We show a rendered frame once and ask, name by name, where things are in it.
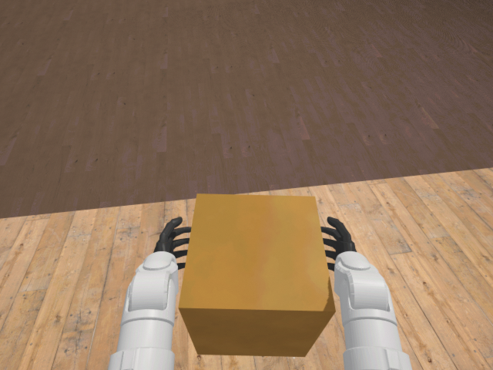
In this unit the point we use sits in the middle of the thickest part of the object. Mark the robot right hand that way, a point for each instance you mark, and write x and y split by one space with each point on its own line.
343 240

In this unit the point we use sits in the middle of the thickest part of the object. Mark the robot left forearm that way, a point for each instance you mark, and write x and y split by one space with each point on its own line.
146 333

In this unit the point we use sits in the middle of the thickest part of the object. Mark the robot left hand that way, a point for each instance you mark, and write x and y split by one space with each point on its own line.
166 242

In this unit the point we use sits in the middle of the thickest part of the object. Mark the carton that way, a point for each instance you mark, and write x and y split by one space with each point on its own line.
256 280

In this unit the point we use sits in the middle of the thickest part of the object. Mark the robot right forearm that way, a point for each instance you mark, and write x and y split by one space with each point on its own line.
370 326

